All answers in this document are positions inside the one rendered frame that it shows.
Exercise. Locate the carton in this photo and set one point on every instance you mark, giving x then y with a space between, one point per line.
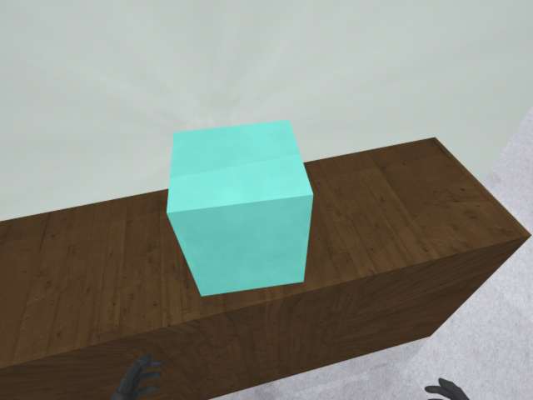
239 202

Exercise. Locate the pedestal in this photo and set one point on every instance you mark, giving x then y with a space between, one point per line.
400 237

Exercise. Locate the robot left hand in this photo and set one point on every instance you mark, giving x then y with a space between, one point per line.
127 389

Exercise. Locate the robot right hand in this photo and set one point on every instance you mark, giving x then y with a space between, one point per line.
447 389

